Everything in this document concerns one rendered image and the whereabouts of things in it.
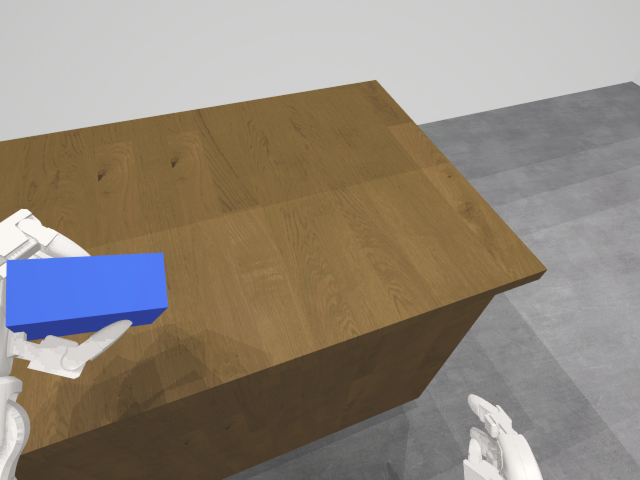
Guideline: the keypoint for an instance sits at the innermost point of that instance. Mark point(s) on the robot right hand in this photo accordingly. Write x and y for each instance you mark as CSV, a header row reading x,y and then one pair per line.
x,y
510,458

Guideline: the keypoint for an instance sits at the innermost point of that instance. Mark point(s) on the sponge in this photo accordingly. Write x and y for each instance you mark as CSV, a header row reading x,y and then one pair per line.
x,y
74,295

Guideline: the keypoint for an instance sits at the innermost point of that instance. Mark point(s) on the robot left hand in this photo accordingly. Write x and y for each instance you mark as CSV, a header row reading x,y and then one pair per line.
x,y
22,236

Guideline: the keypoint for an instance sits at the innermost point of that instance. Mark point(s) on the left robot forearm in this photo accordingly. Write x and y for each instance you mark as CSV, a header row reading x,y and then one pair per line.
x,y
14,426

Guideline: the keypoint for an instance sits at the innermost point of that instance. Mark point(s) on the table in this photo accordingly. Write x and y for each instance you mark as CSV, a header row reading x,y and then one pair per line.
x,y
323,259

